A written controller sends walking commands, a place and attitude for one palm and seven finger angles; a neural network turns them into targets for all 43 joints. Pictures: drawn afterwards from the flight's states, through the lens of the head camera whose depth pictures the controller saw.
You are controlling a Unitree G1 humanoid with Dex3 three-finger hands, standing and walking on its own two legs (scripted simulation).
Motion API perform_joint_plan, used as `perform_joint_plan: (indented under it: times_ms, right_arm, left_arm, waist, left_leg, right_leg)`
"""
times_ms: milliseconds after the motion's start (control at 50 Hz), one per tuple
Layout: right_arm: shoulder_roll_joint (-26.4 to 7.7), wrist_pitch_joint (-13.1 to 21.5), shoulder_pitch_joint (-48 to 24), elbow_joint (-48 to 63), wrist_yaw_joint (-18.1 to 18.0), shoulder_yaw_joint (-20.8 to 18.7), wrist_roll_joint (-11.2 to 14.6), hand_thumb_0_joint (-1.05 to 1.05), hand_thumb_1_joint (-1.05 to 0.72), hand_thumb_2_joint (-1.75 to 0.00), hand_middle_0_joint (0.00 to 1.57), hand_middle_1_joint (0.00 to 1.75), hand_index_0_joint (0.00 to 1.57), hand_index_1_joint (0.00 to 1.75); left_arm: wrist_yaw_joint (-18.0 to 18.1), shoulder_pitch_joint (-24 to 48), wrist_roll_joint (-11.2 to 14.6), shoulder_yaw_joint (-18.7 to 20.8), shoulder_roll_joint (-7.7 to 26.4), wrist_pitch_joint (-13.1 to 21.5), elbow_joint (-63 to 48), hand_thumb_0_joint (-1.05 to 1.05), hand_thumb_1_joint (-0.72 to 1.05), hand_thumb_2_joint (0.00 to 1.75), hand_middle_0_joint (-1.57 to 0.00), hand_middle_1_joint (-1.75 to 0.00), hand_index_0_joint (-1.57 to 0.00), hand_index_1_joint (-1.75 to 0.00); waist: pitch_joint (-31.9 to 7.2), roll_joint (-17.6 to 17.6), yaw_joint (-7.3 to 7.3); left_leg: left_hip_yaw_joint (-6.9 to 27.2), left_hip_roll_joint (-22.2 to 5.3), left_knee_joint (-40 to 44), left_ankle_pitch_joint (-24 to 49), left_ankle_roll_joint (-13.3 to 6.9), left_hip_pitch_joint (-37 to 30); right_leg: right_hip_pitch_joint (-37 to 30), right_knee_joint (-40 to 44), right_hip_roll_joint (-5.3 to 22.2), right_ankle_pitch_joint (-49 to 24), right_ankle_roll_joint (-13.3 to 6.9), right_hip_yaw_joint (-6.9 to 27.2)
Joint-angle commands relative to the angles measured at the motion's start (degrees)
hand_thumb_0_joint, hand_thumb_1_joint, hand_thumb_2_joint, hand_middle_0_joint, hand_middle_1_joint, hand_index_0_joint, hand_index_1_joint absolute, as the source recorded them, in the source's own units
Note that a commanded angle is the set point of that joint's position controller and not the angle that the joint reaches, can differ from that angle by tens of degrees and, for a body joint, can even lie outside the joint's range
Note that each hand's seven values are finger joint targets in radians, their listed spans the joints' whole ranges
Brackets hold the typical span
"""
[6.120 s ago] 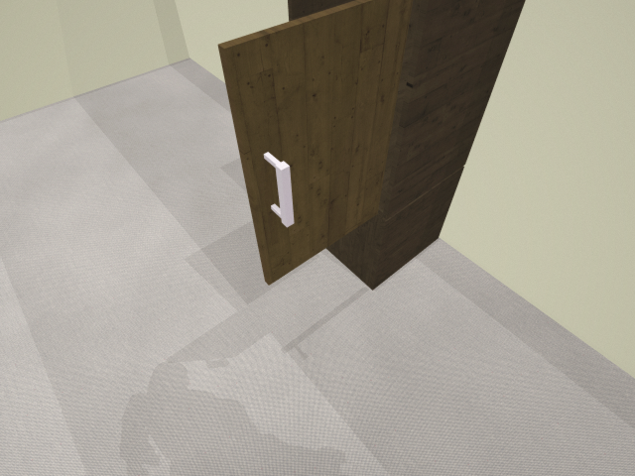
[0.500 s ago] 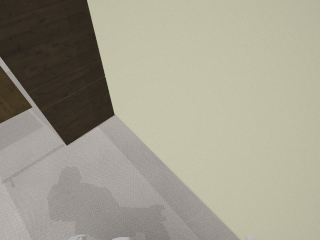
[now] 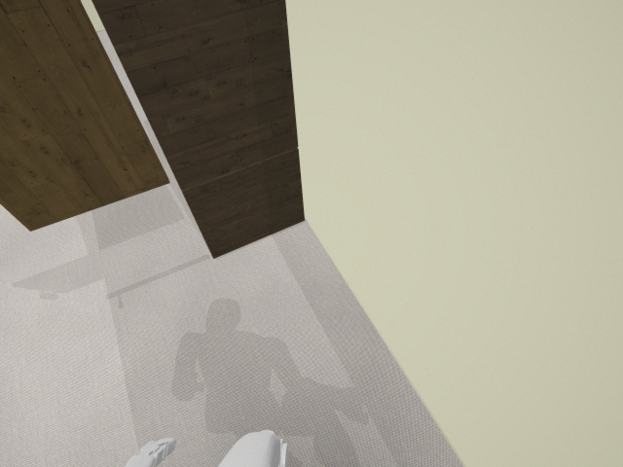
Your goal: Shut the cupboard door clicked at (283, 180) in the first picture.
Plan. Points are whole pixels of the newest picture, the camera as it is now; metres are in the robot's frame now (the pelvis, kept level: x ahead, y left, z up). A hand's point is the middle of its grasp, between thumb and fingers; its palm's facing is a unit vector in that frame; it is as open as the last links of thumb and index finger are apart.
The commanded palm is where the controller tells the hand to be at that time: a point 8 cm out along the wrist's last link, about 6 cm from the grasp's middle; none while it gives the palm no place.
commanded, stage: turn to face it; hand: left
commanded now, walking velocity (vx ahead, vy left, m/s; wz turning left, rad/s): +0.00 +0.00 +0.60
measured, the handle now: out of the picture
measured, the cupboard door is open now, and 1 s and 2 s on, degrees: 89 89 89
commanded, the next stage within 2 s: take the last steps up to it in 0.70 s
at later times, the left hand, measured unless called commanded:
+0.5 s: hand out of the picture +0.05 +0.24 -0.16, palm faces +0.28 -0.91 -0.29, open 7.4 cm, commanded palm none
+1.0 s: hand out of the picture -0.03 +0.19 -0.18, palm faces +0.47 -0.86 -0.20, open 7.4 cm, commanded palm none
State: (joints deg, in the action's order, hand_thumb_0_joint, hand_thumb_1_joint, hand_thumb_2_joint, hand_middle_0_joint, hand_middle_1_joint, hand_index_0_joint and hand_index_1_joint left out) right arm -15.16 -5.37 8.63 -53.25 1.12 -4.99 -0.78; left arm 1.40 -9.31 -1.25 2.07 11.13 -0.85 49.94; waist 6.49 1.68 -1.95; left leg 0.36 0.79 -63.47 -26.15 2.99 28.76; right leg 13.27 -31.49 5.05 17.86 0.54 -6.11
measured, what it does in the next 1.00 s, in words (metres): steps on the spot, turning left: left foot, then right foot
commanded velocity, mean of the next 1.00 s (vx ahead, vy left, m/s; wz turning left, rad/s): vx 0.07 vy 0.03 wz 0.37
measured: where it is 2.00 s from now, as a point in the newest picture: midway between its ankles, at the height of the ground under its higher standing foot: (253, 441)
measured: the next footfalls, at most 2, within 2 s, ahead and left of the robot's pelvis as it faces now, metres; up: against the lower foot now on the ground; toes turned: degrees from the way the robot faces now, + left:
left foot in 0.20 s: +0.03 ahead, +0.13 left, +0.00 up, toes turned +12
right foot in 0.54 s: +0.09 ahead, -0.12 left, +0.00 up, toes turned +14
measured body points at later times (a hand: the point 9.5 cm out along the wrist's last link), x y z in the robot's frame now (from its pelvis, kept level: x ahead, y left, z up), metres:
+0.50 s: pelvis +0.01 -0.01 +0.00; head +0.07 +0.01 +0.45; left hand +0.03 +0.28 -0.14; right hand +0.16 -0.22 -0.15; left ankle -0.01 +0.12 -0.74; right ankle +0.05 -0.14 -0.71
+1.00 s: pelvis +0.03 +0.00 +0.00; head +0.05 +0.03 +0.45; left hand -0.05 +0.24 -0.16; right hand +0.20 -0.19 -0.14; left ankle -0.02 +0.09 -0.74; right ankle +0.05 -0.13 -0.68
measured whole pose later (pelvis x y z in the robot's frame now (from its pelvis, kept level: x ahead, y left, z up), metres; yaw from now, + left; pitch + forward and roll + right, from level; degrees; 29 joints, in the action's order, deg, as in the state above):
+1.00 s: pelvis +0.03 +0.00 +0.00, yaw +26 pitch +0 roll +0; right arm -10.6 -0.3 10.5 -55.2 -0.7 -1.3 -1.5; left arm -0.4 -12.1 -1.2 3.4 13.1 -2.5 57.7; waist 4.7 -2.4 0.9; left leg -1.6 1.0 -29.6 -16.4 -2.0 13.5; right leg 23.7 -57.8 4.3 28.0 1.7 -4.0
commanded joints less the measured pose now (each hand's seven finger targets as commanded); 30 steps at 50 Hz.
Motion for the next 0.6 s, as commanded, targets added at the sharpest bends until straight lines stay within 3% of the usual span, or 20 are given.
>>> perform_joint_plan:
  times_ms: [0,60,100,120,140,160,180,200,220,260,280,320,400,460,480,500,520,540,560,580]
  right_arm:
    - [-1.5,1.9,-4.4,5.5,1.0,-0.1,0.0,0.00,-0.90,-0.90,0.20,0.30,0.20,0.30]
    - [-1.0,2.7,-5.9,6.0,0.9,0.5,0.3,0.00,-0.90,-0.90,0.20,0.30,0.20,0.30]
    - [-1.9,3.1,-3.4,5.7,0.6,0.5,0.2,0.00,-0.90,-0.90,0.20,0.30,0.20,0.30]
    - [-2.9,3.4,-1.0,5.0,0.5,0.3,0.1,0.00,-0.90,-0.90,0.20,0.30,0.20,0.30]
    - [-6.1,3.9,2.5,4.2,0.4,-0.6,-0.2,0.00,-0.90,-0.90,0.20,0.30,0.20,0.30]
    - [-12.5,4.1,5.7,4.2,0.2,-2.1,-0.7,0.00,-0.90,-0.90,0.20,0.30,0.20,0.30]
    - [-15.3,3.5,9.6,2.9,-0.3,-2.6,-0.7,0.00,-0.90,-0.90,0.20,0.30,0.20,0.30]
    - [-13.7,3.8,9.5,2.6,-1.1,-2.2,-0.9,0.00,-0.90,-0.90,0.20,0.30,0.20,0.30]
    - [-12.5,3.9,6.9,3.3,-1.8,-1.9,-1.0,0.00,-0.90,-0.90,0.20,0.30,0.20,0.30]
    - [-9.7,4.3,2.0,4.4,-2.2,-1.0,-0.9,0.00,-0.90,-0.90,0.20,0.30,0.20,0.30]
    - [-9.2,4.5,2.0,4.4,-2.2,-0.8,-0.9,0.00,-0.90,-0.90,0.20,0.30,0.20,0.30]
    - [-9.3,4.6,2.1,4.0,-2.2,-0.7,-0.8,0.00,-0.90,-0.90,0.20,0.30,0.20,0.30]
    - [-9.3,3.8,1.3,3.9,-1.9,-0.9,-1.0,0.00,-0.90,-0.90,0.20,0.30,0.20,0.30]
    - [-8.9,3.4,-1.4,4.3,-1.7,-1.0,-0.6,0.00,-0.90,-0.90,0.20,0.30,0.20,0.30]
    - [-8.0,3.4,-2.1,4.6,-1.6,-0.8,-0.3,0.00,-0.90,-0.90,0.20,0.30,0.20,0.30]
    - [-4.9,3.4,-1.5,5.1,-1.3,-0.5,0.3,0.00,-0.90,-0.90,0.20,0.30,0.20,0.30]
    - [-2.3,3.4,-1.6,6.5,-0.9,0.0,0.4,0.00,-0.90,-0.90,0.20,0.30,0.20,0.30]
    - [-4.1,2.8,-2.0,6.0,-0.9,-0.4,0.1,0.00,-0.90,-0.90,0.20,0.30,0.20,0.30]
    - [-3.7,2.2,-2.2,5.5,-1.0,-0.8,0.0,0.00,-0.90,-0.90,0.20,0.30,0.20,0.30]
    - [-4.0,2.1,-2.4,4.3,-0.8,-0.5,-0.1,0.00,-0.90,-0.90,0.20,0.30,0.20,0.30]
  left_arm:
    - [0.6,-2.3,-0.3,3.4,11.9,1.3,-3.5,0.00,0.90,0.90,-0.20,-0.30,-0.20,-0.30]
    - [0.4,-5.5,-0.4,4.1,13.5,1.3,-1.7,0.00,0.90,0.90,-0.20,-0.30,-0.20,-0.30]
    - [0.2,-5.3,-0.1,4.5,14.1,1.1,-1.5,0.00,0.90,0.90,-0.20,-0.30,-0.20,-0.30]
    - [0.0,-4.5,0.2,4.6,14.0,0.9,-1.5,0.00,0.90,0.90,-0.20,-0.30,-0.20,-0.30]
    - [-0.3,-3.8,0.7,4.5,12.9,0.7,-2.2,0.00,0.90,0.90,-0.20,-0.30,-0.20,-0.30]
    - [-0.7,-3.5,1.0,3.4,9.0,0.3,-4.2,0.00,0.90,0.90,-0.20,-0.30,-0.20,-0.30]
    - [-0.4,0.9,0.5,2.5,8.1,-0.3,-6.2,0.00,0.90,0.90,-0.20,-0.30,-0.20,-0.30]
    - [0.0,4.2,0.3,2.7,8.5,-0.9,-6.1,0.00,0.90,0.90,-0.20,-0.30,-0.20,-0.30]
    - [0.0,4.8,0.6,2.9,8.2,-1.0,-5.1,0.00,0.90,0.90,-0.20,-0.30,-0.20,-0.30]
    - [-0.6,2.2,0.4,2.9,8.2,-1.1,-2.9,0.00,0.90,0.90,-0.20,-0.30,-0.20,-0.30]
    - [-0.8,1.3,0.4,2.9,7.7,-1.1,-2.3,0.00,0.90,0.90,-0.20,-0.30,-0.20,-0.30]
    - [-0.8,0.6,0.7,2.7,7.3,-1.1,-2.1,0.00,0.90,0.90,-0.20,-0.30,-0.20,-0.30]
    - [-0.8,1.2,0.7,2.2,6.9,-1.0,-2.2,0.00,0.90,0.90,-0.20,-0.30,-0.20,-0.30]
    - [-0.7,-3.7,0.8,2.4,7.2,-0.3,-1.0,0.00,0.90,0.90,-0.20,-0.30,-0.20,-0.30]
    - [-0.5,-6.0,0.8,2.7,8.2,0.2,-0.5,0.00,0.90,0.90,-0.20,-0.30,-0.20,-0.30]
    - [0.0,-7.9,0.1,3.5,12.1,0.9,-0.1,0.00,0.90,0.90,-0.20,-0.30,-0.20,-0.30]
    - [0.1,-7.7,-0.5,4.1,16.2,1.1,-0.4,0.00,0.90,0.90,-0.20,-0.30,-0.20,-0.30]
    - [0.3,-6.7,-0.2,3.7,15.2,1.3,-1.0,0.00,0.90,0.90,-0.20,-0.30,-0.20,-0.30]
    - [0.8,-4.0,-0.1,3.7,13.2,1.1,-1.4,0.00,0.90,0.90,-0.20,-0.30,-0.20,-0.30]
    - [0.7,-2.0,0.0,3.0,11.3,1.1,-1.9,0.00,0.90,0.90,-0.20,-0.30,-0.20,-0.30]
  waist:
    - [-6.3,-12.7,2.95]
    - [-8.0,-13.7,4.58]
    - [-9.1,-13.1,3.29]
    - [-10.1,-11.3,1.68]
    - [-12.3,-4.5,-0.55]
    - [-13.7,13.5,-2.17]
    - [-12.8,13.6,-4.07]
    - [-11.2,11.6,-4.21]
    - [-9.3,12.7,-2.94]
    - [-8.3,8.1,0.05]
    - [-9.5,6.7,0.47]
    - [-11.2,6.3,0.64]
    - [-8.8,7.9,0.57]
    - [-9.1,6.6,3.04]
    - [-9.8,4.9,4.26]
    - [-10.4,-6.0,4.97]
    - [-8.5,-18.9,5.05]
    - [-8.1,-16.0,5.06]
    - [-7.6,-17.5,3.54]
    - [-4.8,-16.6,2.79]
  left_leg:
    - [-3.7,-1.7,9.7,-0.5,1.0,-1.1]
    - [-5.7,-1.0,20.0,-1.4,0.3,-4.3]
    - [-6.8,-0.4,28.5,4.4,-0.3,-9.2]
    - [-6.5,-0.5,34.9,9.9,-0.9,-14.5]
    - [-2.2,-4.4,39.8,20.4,-2.8,-24.3]
    - [18.5,-20.0,40.6,40.1,-10.2,-33.4]
    - [22.7,-26.0,41.4,47.6,-16.5,-30.3]
    - [22.1,-23.0,41.9,42.5,-16.6,-26.9]
    - [20.8,-20.6,42.7,38.6,-15.6,-23.0]
    - [15.2,-16.7,42.6,37.7,-13.2,-20.5]
    - [13.6,-15.4,41.9,40.3,-12.7,-22.3]
    - [12.0,-14.6,41.0,42.0,-12.6,-23.9]
    - [13.2,-13.4,41.5,35.7,-12.1,-18.3]
    - [13.9,-11.3,38.3,31.8,-10.2,-12.8]
    - [12.9,-9.1,35.3,27.0,-8.1,-9.8]
    - [7.3,-3.3,26.6,13.6,-4.4,-2.2]
    - [0.6,3.8,12.6,-7.6,-1.4,2.9]
    - [3.8,1.1,2.4,-9.0,-2.0,1.0]
    - [3.9,0.2,-3.0,-7.2,-1.9,1.8]
    - [3.5,-1.2,-5.4,-3.8,-1.4,2.0]
  right_leg:
    - [-6.8,10.1,13.6,-27.4,-6.6,4.6]
    - [-10.8,6.5,15.4,-33.1,-7.0,4.2]
    - [-10.0,2.5,15.0,-33.8,-4.9,1.9]
    - [-7.4,-1.4,14.3,-31.5,-2.8,-0.1]
    - [0.2,-9.6,12.7,-24.6,0.1,-2.6]
    - [16.4,-22.7,4.3,8.4,4.6,-4.5]
    - [20.2,-29.8,2.3,21.6,4.2,1.0]
    - [21.1,-33.3,2.1,18.6,3.8,4.3]
    - [21.3,-35.0,2.2,15.4,3.9,6.0]
    - [18.9,-34.1,1.8,9.4,4.0,6.5]
    - [18.4,-32.4,1.1,8.2,4.1,6.1]
    - [16.2,-27.3,0.2,8.2,4.1,5.5]
    - [8.8,-16.2,-2.3,7.9,3.5,3.5]
    - [-1.9,-2.6,-4.4,0.0,2.8,2.4]
    - [-7.7,5.3,-2.9,-5.3,2.4,3.2]
    - [-13.8,12.3,6.9,-7.8,-0.3,13.4]
    - [-11.7,16.0,20.2,-14.5,-7.4,25.9]
    - [-4.9,16.0,21.6,-13.0,-10.7,24.5]
    - [-4.1,15.1,19.2,-15.4,-10.8,23.0]
    - [-2.5,13.9,15.8,-18.4,-10.0,17.9]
